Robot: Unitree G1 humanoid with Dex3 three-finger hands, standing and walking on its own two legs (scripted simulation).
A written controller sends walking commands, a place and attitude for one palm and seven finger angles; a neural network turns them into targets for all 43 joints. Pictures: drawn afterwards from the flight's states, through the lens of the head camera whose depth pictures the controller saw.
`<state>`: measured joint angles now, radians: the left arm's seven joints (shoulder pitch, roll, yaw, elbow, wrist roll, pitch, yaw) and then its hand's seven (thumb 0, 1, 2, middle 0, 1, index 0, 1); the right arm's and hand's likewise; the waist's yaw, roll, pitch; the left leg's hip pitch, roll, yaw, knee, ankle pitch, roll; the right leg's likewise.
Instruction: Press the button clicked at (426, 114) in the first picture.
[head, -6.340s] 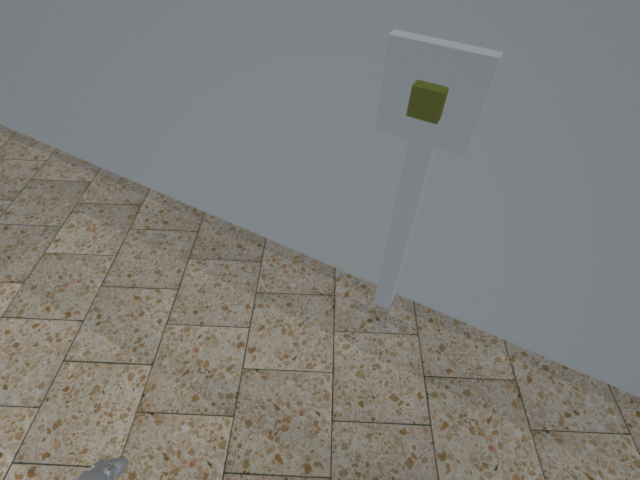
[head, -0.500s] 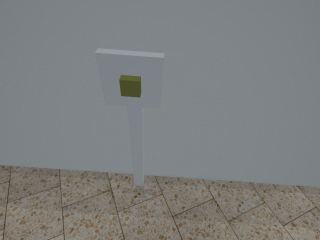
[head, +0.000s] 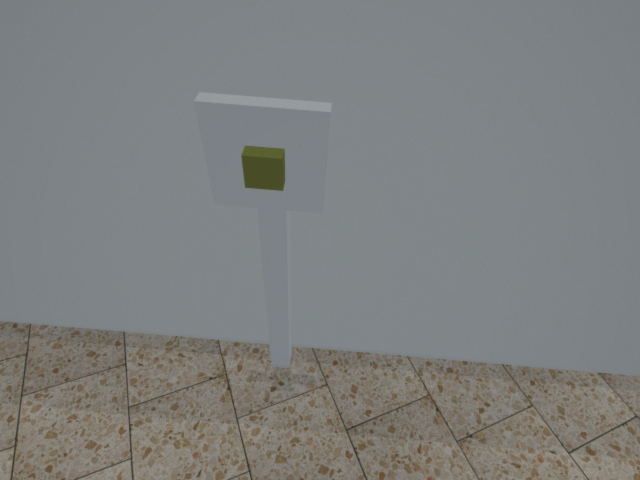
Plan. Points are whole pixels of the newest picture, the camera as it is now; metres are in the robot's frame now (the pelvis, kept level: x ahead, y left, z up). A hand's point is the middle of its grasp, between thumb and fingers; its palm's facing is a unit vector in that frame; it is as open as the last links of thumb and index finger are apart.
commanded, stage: shuffle to correct the standing spot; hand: left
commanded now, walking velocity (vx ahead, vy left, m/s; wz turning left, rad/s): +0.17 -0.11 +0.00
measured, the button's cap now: (264, 167) +0.57 +0.14 +0.08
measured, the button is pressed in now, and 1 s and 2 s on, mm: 0 0 0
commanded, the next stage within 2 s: come to a stop and stand still in 0.30 s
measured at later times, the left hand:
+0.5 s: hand out of the picture +0.08 +0.11 -0.17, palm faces +0.06 -0.98 -0.16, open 7.4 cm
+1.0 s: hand out of the picture +0.11 +0.13 -0.17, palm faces +0.00 -0.97 -0.25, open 7.4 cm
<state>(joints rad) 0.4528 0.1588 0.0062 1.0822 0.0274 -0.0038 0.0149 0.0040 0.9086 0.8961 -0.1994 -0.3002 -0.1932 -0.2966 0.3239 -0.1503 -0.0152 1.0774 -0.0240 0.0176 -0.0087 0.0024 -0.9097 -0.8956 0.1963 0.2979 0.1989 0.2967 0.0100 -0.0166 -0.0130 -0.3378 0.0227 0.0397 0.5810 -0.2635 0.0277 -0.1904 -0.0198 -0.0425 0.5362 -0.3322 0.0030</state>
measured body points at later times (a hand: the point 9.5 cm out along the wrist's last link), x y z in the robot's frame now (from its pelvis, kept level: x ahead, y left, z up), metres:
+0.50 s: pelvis +0.08 -0.05 +0.01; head +0.09 -0.04 +0.46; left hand +0.07 +0.16 -0.15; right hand +0.08 -0.27 -0.15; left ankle +0.10 +0.06 -0.69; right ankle +0.05 -0.13 -0.73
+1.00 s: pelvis +0.08 -0.05 -0.01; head +0.09 -0.06 +0.44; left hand +0.11 +0.18 -0.15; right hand +0.15 -0.28 -0.16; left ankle +0.12 +0.06 -0.72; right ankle +0.05 -0.13 -0.73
